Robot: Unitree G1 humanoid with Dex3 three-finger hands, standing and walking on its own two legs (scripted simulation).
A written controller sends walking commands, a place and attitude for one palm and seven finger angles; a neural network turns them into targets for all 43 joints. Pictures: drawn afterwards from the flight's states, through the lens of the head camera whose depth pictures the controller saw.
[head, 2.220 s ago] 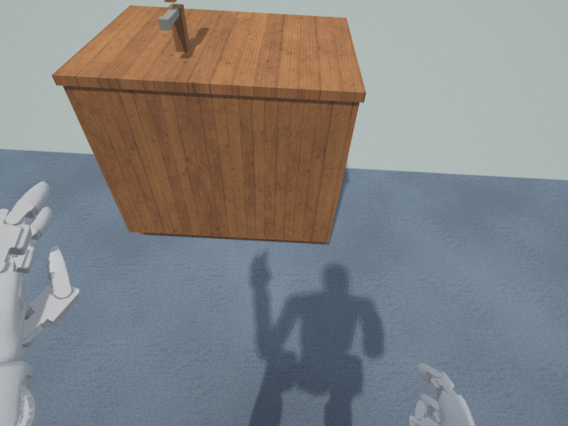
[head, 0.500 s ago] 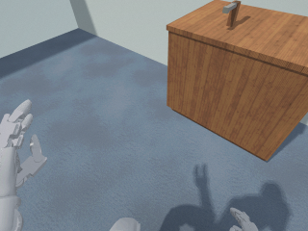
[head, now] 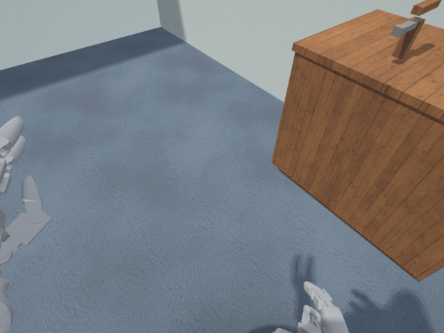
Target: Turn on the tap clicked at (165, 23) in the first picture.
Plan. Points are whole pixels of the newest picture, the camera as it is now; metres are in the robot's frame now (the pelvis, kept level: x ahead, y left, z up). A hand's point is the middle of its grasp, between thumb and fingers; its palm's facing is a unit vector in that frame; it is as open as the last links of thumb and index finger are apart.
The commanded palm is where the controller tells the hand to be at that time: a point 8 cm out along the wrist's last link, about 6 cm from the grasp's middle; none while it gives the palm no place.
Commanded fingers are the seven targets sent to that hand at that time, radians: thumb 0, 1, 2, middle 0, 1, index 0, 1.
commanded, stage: walk to a spot facing it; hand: left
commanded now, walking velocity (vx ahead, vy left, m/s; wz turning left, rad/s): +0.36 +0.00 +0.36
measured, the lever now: (398, 30) +0.96 -0.49 +0.14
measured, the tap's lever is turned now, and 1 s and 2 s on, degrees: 0 0 0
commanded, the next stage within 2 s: turn to face it in 1.22 s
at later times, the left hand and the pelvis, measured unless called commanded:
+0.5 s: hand (50, 165) +0.29 +0.27 +0.19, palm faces +0.60 -0.72 -0.34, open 7.5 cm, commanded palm +0.23 +0.30 +0.18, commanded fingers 0.00 0.90 0.90 -0.20 -0.30 -0.20 -0.30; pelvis +0.12 +0.00 -0.01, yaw +10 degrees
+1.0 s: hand (80, 135) +0.37 +0.27 +0.17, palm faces +0.66 -0.62 -0.43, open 7.5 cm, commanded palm +0.30 +0.30 +0.18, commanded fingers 0.00 0.90 0.90 -0.20 -0.30 -0.20 -0.30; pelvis +0.25 -0.02 +0.01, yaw +22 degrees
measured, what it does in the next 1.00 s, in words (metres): walks ahead, turning left: right foot, then left foot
